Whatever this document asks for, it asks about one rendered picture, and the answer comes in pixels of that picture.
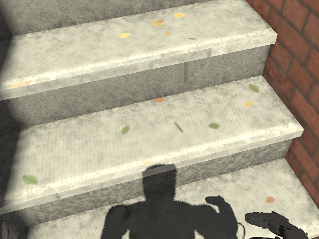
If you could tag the right robot hand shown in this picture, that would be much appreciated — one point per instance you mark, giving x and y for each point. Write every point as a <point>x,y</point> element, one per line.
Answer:
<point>276,223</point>

